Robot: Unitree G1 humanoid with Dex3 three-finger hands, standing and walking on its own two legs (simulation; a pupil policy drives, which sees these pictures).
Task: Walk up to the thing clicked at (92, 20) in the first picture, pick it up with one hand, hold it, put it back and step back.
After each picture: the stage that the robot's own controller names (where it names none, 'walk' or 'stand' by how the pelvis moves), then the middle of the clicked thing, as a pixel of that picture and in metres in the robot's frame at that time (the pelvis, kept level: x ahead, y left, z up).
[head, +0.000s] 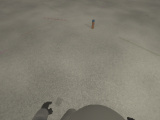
stand; (93, 24) +2.38 +0.01 -0.65
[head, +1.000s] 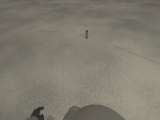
walk; (86, 34) +2.23 +0.29 -0.65
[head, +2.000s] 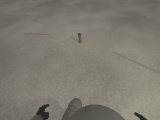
walk; (79, 38) +1.63 +0.41 -0.65
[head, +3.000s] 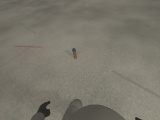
walk; (74, 53) +1.17 +0.41 -0.65
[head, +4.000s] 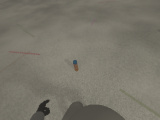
walk; (75, 65) +0.83 +0.31 -0.65
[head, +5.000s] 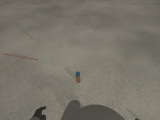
walk; (78, 77) +0.63 +0.21 -0.65
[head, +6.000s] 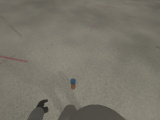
walk; (73, 84) +0.48 +0.17 -0.64
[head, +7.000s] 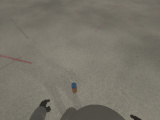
stand; (74, 88) +0.43 +0.18 -0.65
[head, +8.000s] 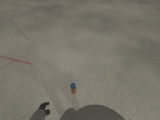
stand; (73, 88) +0.45 +0.19 -0.65
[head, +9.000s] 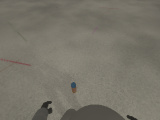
stand; (73, 88) +0.45 +0.19 -0.66
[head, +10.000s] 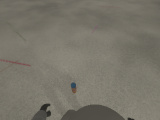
stand; (73, 88) +0.44 +0.20 -0.66
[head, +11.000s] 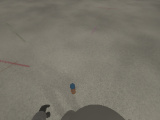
stand; (73, 89) +0.44 +0.20 -0.66
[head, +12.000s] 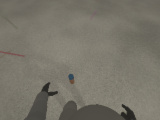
go down; (71, 79) +0.45 +0.20 -0.63
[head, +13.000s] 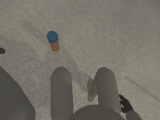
go down; (54, 43) +0.51 +0.24 -0.23
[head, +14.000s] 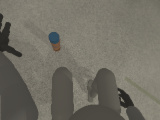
close in; (55, 43) +0.51 +0.24 -0.24
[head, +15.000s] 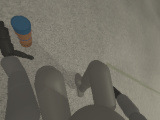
close in; (24, 35) +0.50 +0.29 -0.16
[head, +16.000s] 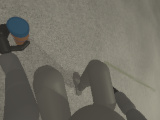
lift; (20, 35) +0.47 +0.29 -0.16
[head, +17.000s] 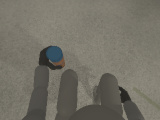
lift; (58, 59) +0.35 +0.23 -0.02
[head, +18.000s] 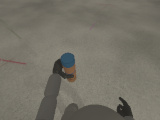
hold; (70, 69) +0.31 +0.14 +0.08
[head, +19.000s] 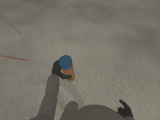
hold; (68, 70) +0.32 +0.15 +0.04
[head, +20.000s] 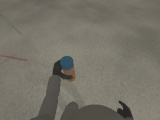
hold; (69, 71) +0.31 +0.15 +0.03
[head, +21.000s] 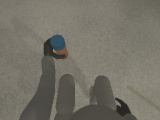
crouch; (61, 50) +0.45 +0.18 -0.04
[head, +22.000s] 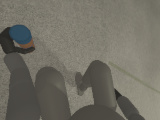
lower; (25, 42) +0.45 +0.27 -0.17
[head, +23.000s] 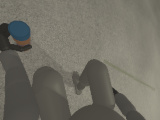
lower; (22, 39) +0.46 +0.27 -0.17
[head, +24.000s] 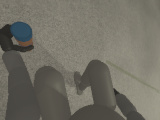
lower; (25, 40) +0.45 +0.27 -0.17
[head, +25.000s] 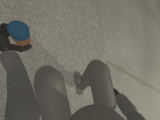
lower; (22, 39) +0.45 +0.28 -0.16
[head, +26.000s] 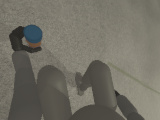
loosen; (34, 41) +0.45 +0.25 -0.16
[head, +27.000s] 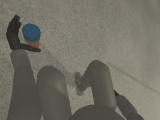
withdraw; (32, 41) +0.46 +0.25 -0.18
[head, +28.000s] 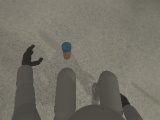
walk; (66, 52) +0.47 +0.20 -0.24
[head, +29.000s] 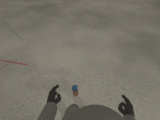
stand; (75, 91) +0.41 +0.15 -0.59
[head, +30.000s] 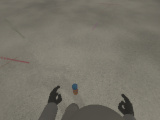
stand; (75, 89) +0.41 +0.16 -0.60
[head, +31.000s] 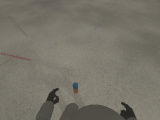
stand; (75, 88) +0.41 +0.15 -0.61
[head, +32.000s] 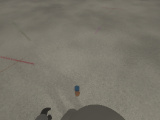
walk; (77, 91) +0.42 +0.15 -0.66
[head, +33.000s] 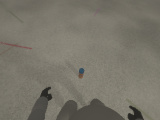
walk; (81, 73) +0.54 +0.07 -0.63
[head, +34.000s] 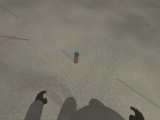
walk; (76, 58) +0.81 +0.16 -0.64
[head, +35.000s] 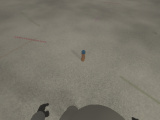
stand; (83, 56) +1.06 +0.15 -0.64
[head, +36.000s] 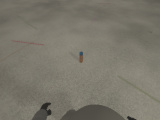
stand; (81, 57) +1.06 +0.17 -0.66
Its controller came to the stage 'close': yes
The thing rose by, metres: 0.67
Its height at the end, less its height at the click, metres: +0.00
